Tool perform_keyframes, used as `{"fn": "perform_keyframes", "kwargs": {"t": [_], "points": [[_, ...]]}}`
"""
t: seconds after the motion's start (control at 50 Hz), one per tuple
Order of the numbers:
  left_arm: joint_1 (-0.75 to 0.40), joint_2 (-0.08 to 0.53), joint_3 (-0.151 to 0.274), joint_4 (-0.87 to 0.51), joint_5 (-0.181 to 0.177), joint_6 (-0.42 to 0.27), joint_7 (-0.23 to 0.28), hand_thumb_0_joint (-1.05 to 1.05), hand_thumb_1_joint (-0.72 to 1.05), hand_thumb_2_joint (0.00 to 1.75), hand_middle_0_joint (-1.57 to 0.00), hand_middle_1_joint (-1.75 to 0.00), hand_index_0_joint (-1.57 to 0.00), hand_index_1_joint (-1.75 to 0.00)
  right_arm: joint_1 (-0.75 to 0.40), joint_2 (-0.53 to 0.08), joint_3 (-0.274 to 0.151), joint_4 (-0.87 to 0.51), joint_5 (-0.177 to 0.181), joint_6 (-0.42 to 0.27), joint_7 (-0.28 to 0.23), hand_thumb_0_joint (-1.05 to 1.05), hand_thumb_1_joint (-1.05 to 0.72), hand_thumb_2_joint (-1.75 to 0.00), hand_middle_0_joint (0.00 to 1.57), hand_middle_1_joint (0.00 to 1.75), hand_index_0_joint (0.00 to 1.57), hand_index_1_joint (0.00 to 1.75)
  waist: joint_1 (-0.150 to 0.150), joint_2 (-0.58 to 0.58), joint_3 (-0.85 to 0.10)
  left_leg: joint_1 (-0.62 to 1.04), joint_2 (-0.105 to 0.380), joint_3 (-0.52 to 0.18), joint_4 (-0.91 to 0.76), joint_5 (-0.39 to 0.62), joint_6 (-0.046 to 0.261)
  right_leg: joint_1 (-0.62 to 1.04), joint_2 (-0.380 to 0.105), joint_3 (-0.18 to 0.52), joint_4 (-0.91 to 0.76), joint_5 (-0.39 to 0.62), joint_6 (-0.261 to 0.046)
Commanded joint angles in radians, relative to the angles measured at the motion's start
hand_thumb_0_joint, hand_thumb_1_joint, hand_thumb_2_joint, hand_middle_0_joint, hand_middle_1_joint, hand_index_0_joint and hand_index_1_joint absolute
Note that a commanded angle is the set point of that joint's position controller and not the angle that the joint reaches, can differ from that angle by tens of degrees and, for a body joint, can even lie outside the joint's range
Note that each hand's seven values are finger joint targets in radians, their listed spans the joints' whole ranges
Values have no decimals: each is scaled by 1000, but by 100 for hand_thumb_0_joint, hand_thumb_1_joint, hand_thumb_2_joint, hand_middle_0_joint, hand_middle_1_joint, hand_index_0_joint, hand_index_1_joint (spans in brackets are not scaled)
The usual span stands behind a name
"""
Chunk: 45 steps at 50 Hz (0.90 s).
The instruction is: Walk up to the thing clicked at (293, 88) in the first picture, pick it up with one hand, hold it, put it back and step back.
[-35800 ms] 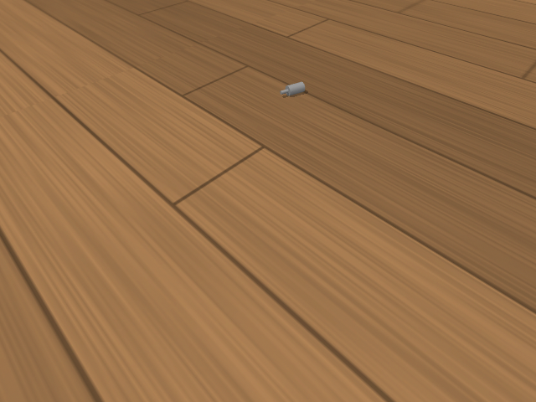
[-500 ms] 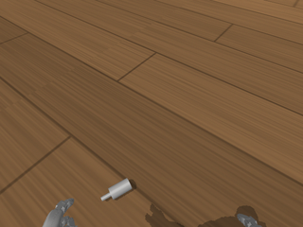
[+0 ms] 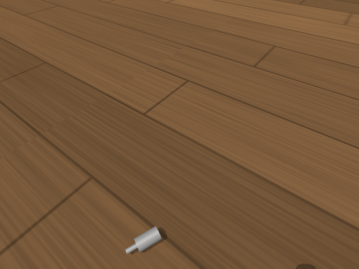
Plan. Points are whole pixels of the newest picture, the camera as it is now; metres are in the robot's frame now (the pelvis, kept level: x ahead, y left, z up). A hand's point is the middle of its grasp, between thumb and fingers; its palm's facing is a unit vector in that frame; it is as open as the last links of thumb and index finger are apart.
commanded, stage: stand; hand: left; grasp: from above
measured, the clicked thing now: (142, 241) +0.42 +0.23 -0.74
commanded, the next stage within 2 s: step back in 1.80 s
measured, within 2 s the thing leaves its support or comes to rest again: neither
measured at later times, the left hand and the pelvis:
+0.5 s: hand out of the picture +0.05 +0.23 -0.15, palm faces +0.02 -0.94 -0.33, open 7.4 cm; pelvis -0.01 -0.01 +0.01, yaw +0 degrees
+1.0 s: hand out of the picture +0.07 +0.23 -0.15, palm faces +0.00 -0.94 -0.33, open 7.4 cm; pelvis +0.00 -0.01 +0.01, yaw -1 degrees
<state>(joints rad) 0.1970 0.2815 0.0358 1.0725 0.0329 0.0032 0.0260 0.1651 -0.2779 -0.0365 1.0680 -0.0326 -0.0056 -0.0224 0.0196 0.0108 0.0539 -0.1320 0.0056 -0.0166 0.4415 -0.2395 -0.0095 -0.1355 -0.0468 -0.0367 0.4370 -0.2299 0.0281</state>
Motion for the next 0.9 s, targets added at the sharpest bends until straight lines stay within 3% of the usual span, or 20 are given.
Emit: {"fn": "perform_keyframes", "kwargs": {"t": [0.0,0.18,0.26,0.38,0.58,0.64,0.7,0.88], "points": [[-40,187,33,-33,-3,-23,15,0,90,90,-20,-30,-20,-30,-37,-195,-37,-43,5,-17,-10,0,-90,-90,20,30,20,30,-4,-4,-14,-27,85,-87,-126,97,31,13,-69,84,-111,91,-35],[-67,205,32,6,-6,-27,9,0,90,90,-20,-30,-20,-30,-53,-198,-29,-14,6,-18,-4,0,-90,-90,20,30,20,30,-2,-21,-1,-14,89,-81,-154,90,23,10,-69,88,-151,54,-34],[-88,211,33,9,-8,-28,8,0,90,90,-20,-30,-20,-30,-46,-211,-25,-6,9,-18,-5,0,-90,-90,20,30,20,30,-11,4,-18,-19,94,-78,-157,108,25,37,-76,95,-152,103,-34],[-90,219,32,22,-10,-28,4,0,90,90,-20,-30,-20,-30,-54,-218,-20,7,10,-19,-4,0,-90,-90,20,30,20,30,-7,1,-21,-7,101,-75,-160,100,24,32,-77,100,-162,97,-36],[-107,233,31,32,-10,-27,-1,0,90,90,-20,-30,-20,-30,-56,-233,-17,12,10,-14,1,0,-90,-90,20,30,20,30,-12,-14,-5,-36,97,-73,-169,23,26,10,-69,102,-180,-1,-35],[-103,228,30,35,-13,-27,-2,0,90,90,-20,-30,-20,-30,-58,-234,-15,14,11,-16,2,0,-90,-90,20,30,20,30,-11,4,-15,-27,103,-75,-166,50,29,19,-72,102,-172,39,-39],[-109,234,30,32,-15,-33,-2,0,90,90,-20,-30,-20,-30,-54,-230,-12,13,12,-22,1,0,-90,-90,20,30,20,30,-14,-3,-45,1,109,-72,-158,145,24,44,-81,104,-159,140,-41],[-111,230,22,37,-16,-29,-5,0,90,90,-20,-30,-20,-30,-68,-243,-9,25,14,-19,1,0,-90,-90,20,30,20,30,-11,-2,-24,-9,110,-70,-170,121,23,31,-72,94,-166,93,-39]]}}
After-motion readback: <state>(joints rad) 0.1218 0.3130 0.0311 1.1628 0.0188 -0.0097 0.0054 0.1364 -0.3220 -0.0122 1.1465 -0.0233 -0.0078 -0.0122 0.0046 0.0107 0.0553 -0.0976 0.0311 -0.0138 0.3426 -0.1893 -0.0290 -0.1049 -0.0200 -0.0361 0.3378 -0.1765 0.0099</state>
